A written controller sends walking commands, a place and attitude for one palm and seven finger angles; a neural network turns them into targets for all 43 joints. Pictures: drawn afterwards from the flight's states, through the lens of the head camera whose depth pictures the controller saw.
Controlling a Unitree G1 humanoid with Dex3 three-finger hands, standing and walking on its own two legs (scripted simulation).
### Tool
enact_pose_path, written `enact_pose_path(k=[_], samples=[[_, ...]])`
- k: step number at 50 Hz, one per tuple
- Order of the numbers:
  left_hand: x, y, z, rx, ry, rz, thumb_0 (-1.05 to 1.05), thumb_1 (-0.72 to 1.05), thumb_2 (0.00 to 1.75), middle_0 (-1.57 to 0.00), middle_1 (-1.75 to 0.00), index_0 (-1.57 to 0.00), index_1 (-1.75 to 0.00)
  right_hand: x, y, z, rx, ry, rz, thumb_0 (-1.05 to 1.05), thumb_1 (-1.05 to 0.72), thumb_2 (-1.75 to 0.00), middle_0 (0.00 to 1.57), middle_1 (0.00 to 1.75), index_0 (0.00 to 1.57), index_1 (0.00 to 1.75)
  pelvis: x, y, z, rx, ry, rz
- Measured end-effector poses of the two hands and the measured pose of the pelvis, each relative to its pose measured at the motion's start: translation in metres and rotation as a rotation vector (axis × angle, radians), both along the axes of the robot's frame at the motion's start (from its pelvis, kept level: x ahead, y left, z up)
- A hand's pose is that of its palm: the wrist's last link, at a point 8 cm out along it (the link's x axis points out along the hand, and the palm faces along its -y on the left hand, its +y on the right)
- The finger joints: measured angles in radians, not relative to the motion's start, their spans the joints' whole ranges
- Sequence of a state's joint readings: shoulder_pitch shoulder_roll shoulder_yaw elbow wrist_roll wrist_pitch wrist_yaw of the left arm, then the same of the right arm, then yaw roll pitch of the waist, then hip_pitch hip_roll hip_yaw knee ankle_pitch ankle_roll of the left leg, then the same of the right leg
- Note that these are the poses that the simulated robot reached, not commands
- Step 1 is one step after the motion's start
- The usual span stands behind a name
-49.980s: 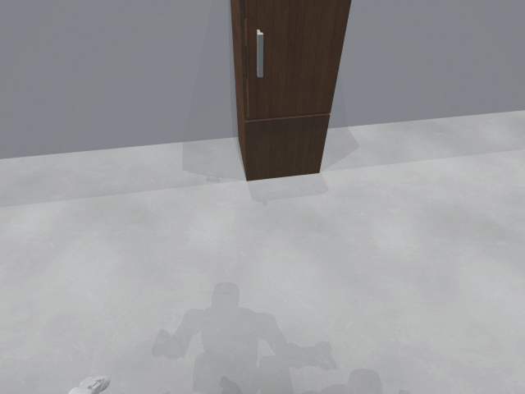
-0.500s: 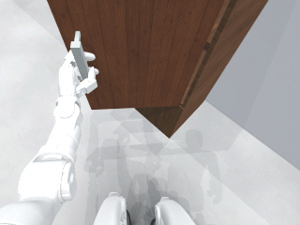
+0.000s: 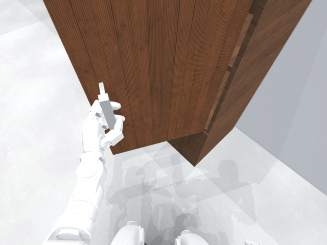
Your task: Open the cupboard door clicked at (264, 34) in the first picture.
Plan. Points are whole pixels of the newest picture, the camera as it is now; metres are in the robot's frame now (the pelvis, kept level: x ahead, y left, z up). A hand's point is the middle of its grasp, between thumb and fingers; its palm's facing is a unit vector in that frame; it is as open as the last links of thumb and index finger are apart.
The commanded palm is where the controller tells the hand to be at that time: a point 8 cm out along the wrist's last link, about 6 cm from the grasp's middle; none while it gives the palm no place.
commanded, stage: pull the door open along its arc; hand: left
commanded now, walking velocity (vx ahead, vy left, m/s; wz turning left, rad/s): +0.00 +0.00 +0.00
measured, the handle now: (109, 112) +0.44 +0.15 +0.04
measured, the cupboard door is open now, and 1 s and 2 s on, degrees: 64 88 90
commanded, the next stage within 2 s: open thumb and fingers to let go in 0.66 s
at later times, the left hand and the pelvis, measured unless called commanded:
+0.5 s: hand (148, 166) +0.29 +0.04 +0.04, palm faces +0.35 -0.94 -0.02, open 5.9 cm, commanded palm +0.22 +0.07 +0.03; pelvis +0.00 -0.04 +0.00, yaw +4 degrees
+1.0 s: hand (153, 173) +0.28 +0.03 +0.03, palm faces +0.41 -0.91 -0.05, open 7.0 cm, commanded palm +0.23 +0.06 +0.03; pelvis +0.00 -0.07 -0.01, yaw +5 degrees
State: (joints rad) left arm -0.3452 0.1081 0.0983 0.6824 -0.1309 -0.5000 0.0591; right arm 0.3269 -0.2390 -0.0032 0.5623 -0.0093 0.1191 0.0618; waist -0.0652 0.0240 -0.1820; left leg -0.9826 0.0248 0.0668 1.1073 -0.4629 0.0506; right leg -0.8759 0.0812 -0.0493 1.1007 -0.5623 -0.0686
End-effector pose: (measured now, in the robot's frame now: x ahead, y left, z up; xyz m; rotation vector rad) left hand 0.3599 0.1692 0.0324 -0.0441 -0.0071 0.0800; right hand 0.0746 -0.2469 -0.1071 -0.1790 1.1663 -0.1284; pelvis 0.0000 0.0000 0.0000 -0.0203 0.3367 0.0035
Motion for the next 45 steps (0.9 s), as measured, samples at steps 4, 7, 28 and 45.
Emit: enact_pose_path(k=[4,7,28,45], samples=[[-0.023,-0.016,-0.002,-0.061,0.003,0.148,0.01,0.68,0.74,-0.37,-1.33,-0.37,-1.33,0.032,0.004,0.004,0.007,-0.082,0.066,0.00,-0.91,-0.90,0.20,0.30,0.20,0.30,0.000,-0.003,0.000,0.007,-0.007,0.006],[-0.037,-0.027,-0.001,-0.026,-0.007,0.220,0.01,0.68,0.75,-0.37,-1.33,-0.36,-1.32,0.055,0.008,0.005,0.020,-0.139,0.113,0.00,-0.91,-0.90,0.20,0.30,0.20,0.30,0.000,-0.007,-0.003,0.012,-0.008,0.013],[-0.113,-0.095,0.009,0.058,0.085,0.248,0.01,0.69,0.76,-0.32,-1.32,-0.38,-1.34,0.105,0.012,0.018,0.092,-0.342,0.219,0.01,-0.91,-0.90,0.20,0.30,0.20,0.30,0.003,-0.041,0.003,0.045,-0.068,0.062],[-0.119,-0.106,0.002,0.063,0.107,0.299,-0.01,0.64,0.78,-0.35,-1.32,-0.39,-1.34,0.120,-0.016,0.010,0.083,-0.405,0.234,0.01,-0.91,-0.90,0.20,0.30,0.20,0.30,0.005,-0.063,-0.006,0.067,-0.054,0.062]])
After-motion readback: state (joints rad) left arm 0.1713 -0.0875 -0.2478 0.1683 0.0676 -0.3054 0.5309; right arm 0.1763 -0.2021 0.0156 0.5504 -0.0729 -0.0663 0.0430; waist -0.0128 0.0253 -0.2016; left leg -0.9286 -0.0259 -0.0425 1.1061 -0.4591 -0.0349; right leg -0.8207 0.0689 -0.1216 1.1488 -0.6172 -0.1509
